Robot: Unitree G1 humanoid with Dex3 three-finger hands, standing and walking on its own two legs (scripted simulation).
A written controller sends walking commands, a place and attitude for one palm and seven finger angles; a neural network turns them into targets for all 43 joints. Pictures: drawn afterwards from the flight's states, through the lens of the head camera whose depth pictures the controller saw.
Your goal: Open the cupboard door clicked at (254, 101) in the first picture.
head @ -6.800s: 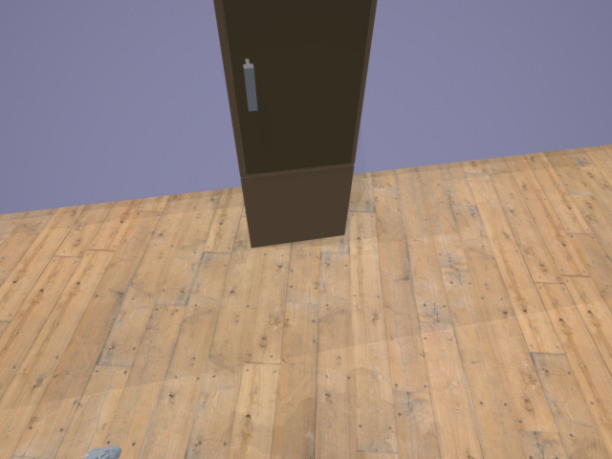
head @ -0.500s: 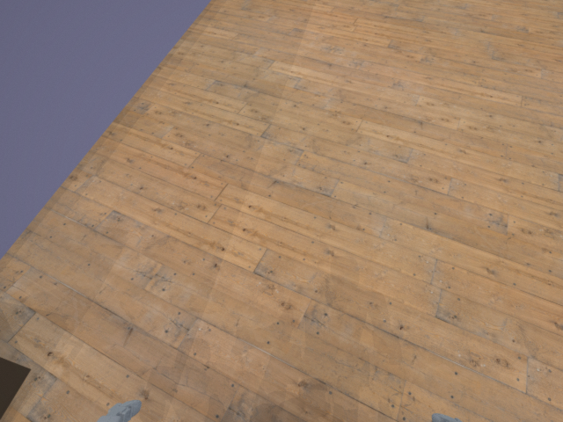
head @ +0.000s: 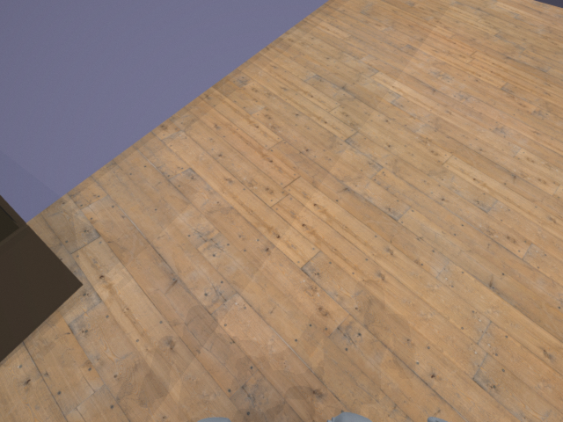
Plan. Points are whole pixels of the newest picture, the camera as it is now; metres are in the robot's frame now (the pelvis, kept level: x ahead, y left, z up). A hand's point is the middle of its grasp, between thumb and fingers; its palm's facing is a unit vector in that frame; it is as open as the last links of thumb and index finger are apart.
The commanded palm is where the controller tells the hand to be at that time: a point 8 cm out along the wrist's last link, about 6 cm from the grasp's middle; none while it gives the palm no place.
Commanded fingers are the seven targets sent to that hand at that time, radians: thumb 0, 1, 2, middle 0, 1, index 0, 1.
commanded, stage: turn to face it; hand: left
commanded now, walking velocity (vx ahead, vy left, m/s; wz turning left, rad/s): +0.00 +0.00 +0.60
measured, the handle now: out of the picture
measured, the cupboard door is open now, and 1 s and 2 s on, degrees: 0 0 0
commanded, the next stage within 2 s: take the last steps up to it in 1.62 s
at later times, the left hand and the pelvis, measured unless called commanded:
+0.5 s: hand out of the picture +0.05 +0.17 -0.12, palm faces +0.30 -0.91 -0.29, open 7.4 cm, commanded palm none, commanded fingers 0.00 0.90 0.90 -0.20 -0.30 -0.20 -0.30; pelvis +0.00 -0.05 +0.01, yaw +18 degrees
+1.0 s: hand out of the picture -0.10 +0.19 -0.15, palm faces +0.61 -0.74 -0.27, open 7.4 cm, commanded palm none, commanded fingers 0.00 0.90 0.90 -0.20 -0.30 -0.20 -0.30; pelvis -0.02 -0.03 +0.01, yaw +36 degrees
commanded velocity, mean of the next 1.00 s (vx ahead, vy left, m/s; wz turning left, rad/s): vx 0.00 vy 0.00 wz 0.60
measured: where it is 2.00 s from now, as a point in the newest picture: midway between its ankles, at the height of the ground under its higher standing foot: outside the picture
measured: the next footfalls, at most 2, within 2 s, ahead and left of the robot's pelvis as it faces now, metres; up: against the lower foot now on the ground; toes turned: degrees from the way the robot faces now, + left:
right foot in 0.36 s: +0.07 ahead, -0.14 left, +0.00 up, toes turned +11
left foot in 0.80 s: -0.05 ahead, +0.09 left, +0.00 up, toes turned +35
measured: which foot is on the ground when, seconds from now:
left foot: down 0.00-0.36, up 0.38-0.78, down 0.80-1.00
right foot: up 0.00-0.34, down 0.36-0.80, up 0.82-1.00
